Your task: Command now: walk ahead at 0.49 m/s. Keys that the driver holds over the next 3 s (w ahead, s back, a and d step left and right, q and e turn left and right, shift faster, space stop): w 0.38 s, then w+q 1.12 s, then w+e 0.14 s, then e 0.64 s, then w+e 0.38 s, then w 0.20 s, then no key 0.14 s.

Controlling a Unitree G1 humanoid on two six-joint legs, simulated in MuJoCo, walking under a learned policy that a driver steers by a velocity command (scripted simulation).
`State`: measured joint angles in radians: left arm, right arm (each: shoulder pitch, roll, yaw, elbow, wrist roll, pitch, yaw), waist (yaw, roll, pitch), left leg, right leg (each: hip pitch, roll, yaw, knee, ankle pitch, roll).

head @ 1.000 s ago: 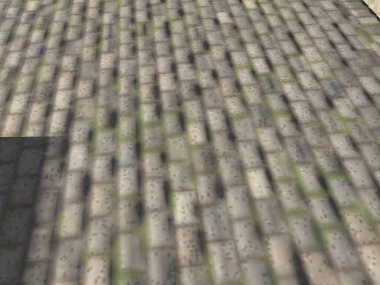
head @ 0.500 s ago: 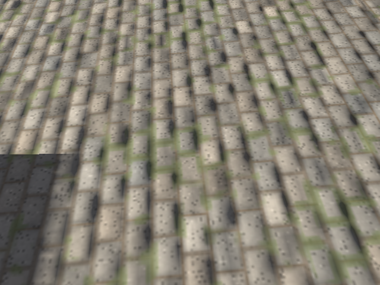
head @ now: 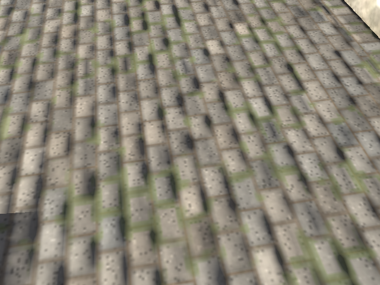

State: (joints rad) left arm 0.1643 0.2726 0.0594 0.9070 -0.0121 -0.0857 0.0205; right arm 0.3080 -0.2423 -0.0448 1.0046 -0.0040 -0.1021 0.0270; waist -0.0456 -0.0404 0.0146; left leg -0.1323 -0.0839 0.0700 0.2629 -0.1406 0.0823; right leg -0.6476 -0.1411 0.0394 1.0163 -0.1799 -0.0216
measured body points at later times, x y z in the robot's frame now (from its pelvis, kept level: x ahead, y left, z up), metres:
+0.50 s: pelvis +0.29 -0.08 +0.00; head +0.31 -0.08 +0.45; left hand +0.34 +0.19 -0.13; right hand +0.39 -0.35 -0.14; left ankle +0.32 +0.09 -0.66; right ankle +0.30 -0.16 -0.75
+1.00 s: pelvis +0.57 +0.02 -0.01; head +0.60 +0.03 +0.44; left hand +0.61 +0.31 -0.13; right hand +0.74 -0.22 -0.12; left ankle +0.59 +0.09 -0.75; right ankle +0.57 -0.15 -0.66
